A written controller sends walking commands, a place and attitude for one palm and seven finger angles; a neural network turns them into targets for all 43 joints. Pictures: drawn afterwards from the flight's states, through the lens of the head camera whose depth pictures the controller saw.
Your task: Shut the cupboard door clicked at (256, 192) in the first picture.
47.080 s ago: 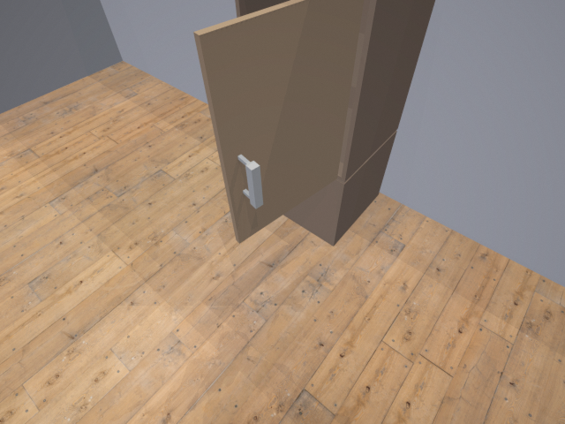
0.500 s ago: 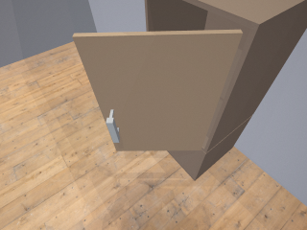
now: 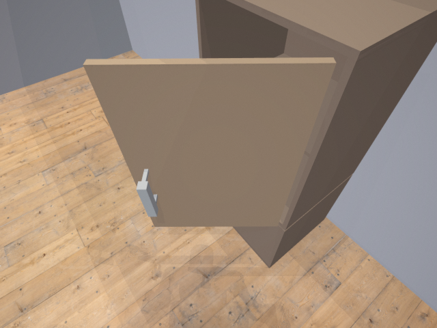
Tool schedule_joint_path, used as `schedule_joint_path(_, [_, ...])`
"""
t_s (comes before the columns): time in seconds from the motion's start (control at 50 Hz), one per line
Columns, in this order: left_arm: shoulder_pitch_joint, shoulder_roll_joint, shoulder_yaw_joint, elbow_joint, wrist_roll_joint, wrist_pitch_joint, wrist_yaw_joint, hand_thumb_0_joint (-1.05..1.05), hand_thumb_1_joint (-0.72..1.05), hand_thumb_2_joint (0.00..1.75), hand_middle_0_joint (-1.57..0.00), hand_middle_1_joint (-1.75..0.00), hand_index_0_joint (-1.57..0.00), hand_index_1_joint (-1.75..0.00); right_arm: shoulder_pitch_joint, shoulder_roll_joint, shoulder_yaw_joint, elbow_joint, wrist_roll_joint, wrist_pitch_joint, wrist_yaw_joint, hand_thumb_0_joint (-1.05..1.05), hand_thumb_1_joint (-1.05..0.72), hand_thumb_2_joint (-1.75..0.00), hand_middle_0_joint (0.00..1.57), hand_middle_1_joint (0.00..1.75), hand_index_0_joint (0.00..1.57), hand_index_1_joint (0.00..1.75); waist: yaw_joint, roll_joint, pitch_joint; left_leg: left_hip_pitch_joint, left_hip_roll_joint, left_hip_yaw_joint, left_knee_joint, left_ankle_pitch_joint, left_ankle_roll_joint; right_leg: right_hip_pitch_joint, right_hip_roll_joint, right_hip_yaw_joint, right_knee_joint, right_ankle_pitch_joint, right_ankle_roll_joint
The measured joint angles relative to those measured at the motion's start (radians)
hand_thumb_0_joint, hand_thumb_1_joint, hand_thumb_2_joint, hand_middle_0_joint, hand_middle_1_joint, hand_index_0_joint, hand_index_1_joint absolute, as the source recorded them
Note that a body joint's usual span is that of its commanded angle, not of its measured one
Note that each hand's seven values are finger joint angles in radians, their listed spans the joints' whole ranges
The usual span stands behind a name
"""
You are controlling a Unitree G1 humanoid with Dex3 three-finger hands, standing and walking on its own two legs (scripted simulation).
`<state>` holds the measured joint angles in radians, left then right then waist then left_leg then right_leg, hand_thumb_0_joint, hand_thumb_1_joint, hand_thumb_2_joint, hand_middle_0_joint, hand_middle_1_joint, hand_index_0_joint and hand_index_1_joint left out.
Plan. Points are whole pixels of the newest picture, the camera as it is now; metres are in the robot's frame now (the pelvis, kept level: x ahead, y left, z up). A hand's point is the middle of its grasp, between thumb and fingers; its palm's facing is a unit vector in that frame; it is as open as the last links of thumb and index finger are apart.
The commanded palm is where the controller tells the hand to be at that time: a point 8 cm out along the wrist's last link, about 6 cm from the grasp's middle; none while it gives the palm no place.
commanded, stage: raise the hand and make a fist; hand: left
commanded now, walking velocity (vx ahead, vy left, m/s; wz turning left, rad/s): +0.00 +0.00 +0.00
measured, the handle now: (149, 193) +0.44 +0.21 -0.10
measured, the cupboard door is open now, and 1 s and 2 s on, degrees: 52 52 52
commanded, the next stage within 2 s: bring the fist close to the handle in 1.98 s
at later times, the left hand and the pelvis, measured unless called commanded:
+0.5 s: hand out of the picture +0.11 +0.21 -0.09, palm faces +0.10 -0.99 -0.04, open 6.1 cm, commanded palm +0.10 +0.26 -0.08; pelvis -0.08 -0.01 -0.11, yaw +0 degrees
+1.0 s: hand out of the picture +0.12 +0.24 -0.08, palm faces +0.07 -1.00 -0.04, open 3.7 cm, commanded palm +0.10 +0.28 -0.08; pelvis -0.10 +0.05 -0.12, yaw +0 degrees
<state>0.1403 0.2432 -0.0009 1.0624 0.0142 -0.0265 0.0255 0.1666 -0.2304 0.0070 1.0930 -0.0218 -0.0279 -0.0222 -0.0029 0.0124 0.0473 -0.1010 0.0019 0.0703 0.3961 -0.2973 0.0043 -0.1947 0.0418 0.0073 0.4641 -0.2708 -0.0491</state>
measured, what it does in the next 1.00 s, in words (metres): lowers itself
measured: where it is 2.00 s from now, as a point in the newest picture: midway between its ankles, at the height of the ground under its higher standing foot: outside the picture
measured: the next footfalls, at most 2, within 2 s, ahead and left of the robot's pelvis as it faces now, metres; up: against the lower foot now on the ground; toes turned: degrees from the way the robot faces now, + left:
none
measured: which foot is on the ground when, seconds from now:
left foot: down 0.00-1.00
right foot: down 0.00-1.00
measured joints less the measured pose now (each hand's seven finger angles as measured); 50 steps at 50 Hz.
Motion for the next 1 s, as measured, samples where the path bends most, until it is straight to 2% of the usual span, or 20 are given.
schedule_joint_path(0.08, [0.006, 0.003, 0.004, -0.001, 0.001, -0.003, 0.010, 0.00, 0.91, 0.90, -0.20, -0.30, -0.21, -0.30, 0.002, -0.008, -0.005, -0.002, 0.003, 0.007, 0.001, 0.00, -0.91, -0.90, 0.20, 0.30, 0.20, 0.30, -0.001, 0.004, 0.000, -0.014, 0.010, -0.002, 0.020, -0.003, -0.004, 0.002, 0.007, -0.007, -0.009, 0.003, -0.001])
schedule_joint_path(0.1, [0.040, -0.002, 0.079, -0.148, -0.021, 0.047, -0.007, 0.00, 0.91, 0.90, -0.20, -0.30, -0.21, -0.30, 0.018, -0.003, -0.013, -0.047, 0.004, -0.010, -0.019, 0.00, -0.91, -0.90, 0.20, 0.30, 0.20, 0.30, 0.002, -0.007, 0.027, -0.044, 0.010, 0.000, 0.092, -0.011, 0.001, -0.006, 0.004, -0.009, 0.022, -0.006, -0.001])
schedule_joint_path(0.14, [0.135, 0.017, 0.105, -0.450, -0.082, -0.024, 0.026, 0.01, 0.90, 0.90, -0.21, -0.30, -0.21, -0.30, 0.057, -0.003, -0.001, -0.135, 0.043, -0.098, -0.077, 0.01, -0.91, -0.90, 0.20, 0.30, 0.20, 0.30, 0.013, -0.036, 0.057, -0.108, -0.005, -0.014, 0.248, -0.041, -0.010, -0.087, -0.012, -0.011, 0.205, -0.060, 0.005])
schedule_joint_path(0.18, [0.204, 0.003, 0.121, -0.659, -0.126, -0.072, 0.043, 0.01, 0.91, 0.90, -0.21, -0.31, -0.22, -0.31, 0.107, -0.018, -0.024, -0.206, 0.050, -0.165, -0.070, 0.01, -0.91, -0.90, 0.20, 0.30, 0.20, 0.30, 0.008, -0.021, 0.000, -0.128, -0.016, -0.034, 0.270, -0.113, -0.014, -0.136, -0.030, -0.048, 0.285, -0.097, 0.008])
schedule_joint_path(0.22, [0.210, -0.027, 0.142, -0.769, -0.158, -0.139, 0.022, 0.01, 0.91, 0.90, -0.23, -0.33, -0.23, -0.33, 0.125, -0.031, -0.050, -0.256, 0.047, -0.210, -0.054, 0.01, -0.91, -0.90, 0.20, 0.30, 0.20, 0.30, -0.006, 0.008, -0.071, -0.205, -0.023, -0.055, 0.325, -0.165, -0.007, -0.190, -0.039, -0.069, 0.315, -0.164, -0.008])
schedule_joint_path(0.28, [0.182, -0.059, 0.200, -0.778, -0.212, -0.320, -0.079, 0.01, 0.91, 0.90, -0.26, -0.36, -0.26, -0.36, 0.068, -0.017, -0.062, -0.310, 0.036, -0.239, -0.030, 0.01, -0.91, -0.90, 0.20, 0.30, 0.20, 0.30, -0.018, 0.002, -0.122, -0.344, -0.035, -0.059, 0.425, -0.129, -0.012, -0.316, -0.048, -0.060, 0.386, -0.154, -0.010])
schedule_joint_path(0.36, [0.175, -0.059, 0.247, -0.705, -0.288, -0.571, -0.294, 0.00, 0.91, 0.90, -0.31, -0.42, -0.31, -0.42, -0.004, 0.010, -0.052, -0.400, 0.025, -0.271, -0.004, 0.01, -0.91, -0.90, 0.20, 0.30, 0.20, 0.30, 0.012, -0.068, -0.147, -0.559, -0.042, -0.072, 0.598, -0.105, -0.031, -0.521, -0.023, -0.014, 0.508, -0.163, -0.019])
schedule_joint_path(0.4, [0.185, -0.055, 0.261, -0.674, -0.301, -0.644, -0.396, 0.00, 0.91, 0.90, -0.34, -0.46, -0.35, -0.46, -0.014, -0.001, -0.053, -0.450, 0.026, -0.287, 0.005, 0.01, -0.91, -0.90, 0.20, 0.30, 0.20, 0.30, 0.019, -0.074, -0.166, -0.654, -0.038, -0.092, 0.669, -0.143, -0.023, -0.624, -0.009, -0.020, 0.578, -0.171, -0.024])
schedule_joint_path(0.44, [0.197, -0.051, 0.270, -0.672, -0.318, -0.676, -0.455, 0.00, 0.90, 0.90, -0.38, -0.49, -0.38, -0.50, -0.018, -0.020, -0.061, -0.494, 0.027, -0.298, 0.003, 0.01, -0.91, -0.90, 0.20, 0.30, 0.20, 0.30, 0.025, -0.059, -0.181, -0.731, -0.028, -0.110, 0.722, -0.229, -0.021, -0.720, -0.001, -0.043, 0.654, -0.189, -0.027])
schedule_joint_path(0.48, [0.201, -0.048, 0.278, -0.703, -0.352, -0.683, -0.470, 0.01, 0.90, 0.90, -0.42, -0.53, -0.42, -0.54, -0.030, -0.033, -0.071, -0.518, 0.030, -0.299, -0.008, 0.01, -0.91, -0.90, 0.20, 0.30, 0.20, 0.30, 0.034, -0.050, -0.168, -0.807, -0.029, -0.124, 0.801, -0.277, -0.039, -0.792, -0.005, -0.062, 0.727, -0.207, -0.027])
schedule_joint_path(0.54, [0.197, -0.052, 0.284, -0.784, -0.397, -0.662, -0.458, 0.01, 0.90, 0.90, -0.47, -0.59, -0.48, -0.59, -0.036, -0.035, -0.067, -0.523, 0.033, -0.295, -0.029, 0.01, -0.91, -0.90, 0.20, 0.30, 0.20, 0.30, 0.053, -0.047, -0.153, -0.888, -0.036, -0.135, 0.894, -0.277, -0.034, -0.858, -0.012, -0.076, 0.798, -0.217, -0.024])
schedule_joint_path(0.58, [0.182, -0.049, 0.272, -0.843, -0.406, -0.632, -0.445, 0.01, 0.90, 0.90, -0.51, -0.63, -0.51, -0.63, -0.029, -0.031, -0.052, -0.518, 0.035, -0.289, -0.042, 0.01, -0.91, -0.90, 0.20, 0.30, 0.20, 0.30, 0.061, -0.034, -0.155, -0.923, -0.040, -0.147, 0.933, -0.285, -0.030, -0.882, -0.016, -0.089, 0.820, -0.218, -0.021])
schedule_joint_path(0.64, [0.152, -0.031, 0.227, -0.917, -0.386, -0.563, -0.429, 0.02, 0.90, 0.90, -0.56, -0.69, -0.56, -0.69, -0.017, -0.014, -0.019, -0.514, 0.038, -0.278, -0.058, 0.01, -0.91, -0.90, 0.20, 0.30, 0.20, 0.30, 0.058, -0.014, -0.153, -0.945, -0.044, -0.153, 0.958, -0.281, -0.019, -0.892, -0.021, -0.096, 0.827, -0.209, -0.011])
schedule_joint_path(0.72, [0.130, -0.003, 0.170, -0.974, -0.334, -0.425, -0.401, 0.01, 0.90, 0.90, -0.63, -0.77, -0.63, -0.77, 0.018, 0.018, 0.017, -0.530, 0.045, -0.252, -0.062, 0.01, -0.90, -0.90, 0.20, 0.30, 0.20, 0.30, 0.032, 0.001, -0.165, -0.945, -0.046, -0.138, 0.945, -0.265, -0.002, -0.889, -0.023, -0.080, 0.803, -0.186, 0.010])
schedule_joint_path(0.8, [0.156, -0.012, 0.166, -1.003, -0.315, -0.331, -0.317, 0.01, 0.90, 0.90, -0.71, -0.85, -0.71, -0.85, 0.066, 0.038, 0.028, -0.552, 0.044, -0.227, -0.052, 0.01, -0.90, -0.90, 0.20, 0.31, 0.21, 0.30, 0.007, 0.004, -0.186, -0.929, -0.048, -0.112, 0.911, -0.249, 0.018, -0.876, -0.024, -0.054, 0.769, -0.169, 0.027])
schedule_joint_path(0.84, [0.180, -0.023, 0.174, -1.018, -0.309, -0.324, -0.264, 0.01, 0.90, 0.90, -0.74, -0.89, -0.75, -0.89, 0.088, 0.037, 0.027, -0.560, 0.039, -0.220, -0.046, 0.01, -0.90, -0.90, 0.20, 0.31, 0.21, 0.30, 0.001, 0.002, -0.194, -0.922, -0.051, -0.103, 0.900, -0.246, 0.026, -0.869, -0.027, -0.045, 0.758, -0.165, 0.032])
schedule_joint_path(0.9, [0.218, -0.029, 0.175, -1.042, -0.287, -0.353, -0.202, 0.01, 0.90, 0.90, -0.80, -0.95, -0.80, -0.95, 0.111, 0.021, 0.024, -0.569, 0.026, -0.214, -0.035, 0.01, -0.90, -0.90, 0.20, 0.31, 0.21, 0.30, 0.001, 0.000, -0.203, -0.923, -0.057, -0.098, 0.898, -0.247, 0.038, -0.867, -0.032, -0.040, 0.753, -0.165, 0.040])
schedule_joint_path(1.0, [0.251, -0.019, 0.137, -1.070, -0.259, -0.413, -0.193, 0.01, 0.90, 0.90, -0.89, -1.05, -0.89, -1.05, 0.107, -0.015, 0.018, -0.573, 0.015, -0.215, -0.028, 0.01, -0.90, -0.90, 0.20, 0.31, 0.21, 0.30, 0.009, 0.001, -0.204, -0.945, -0.066, -0.103, 0.926, -0.260, 0.051, -0.879, -0.041, -0.046, 0.768, -0.176, 0.049])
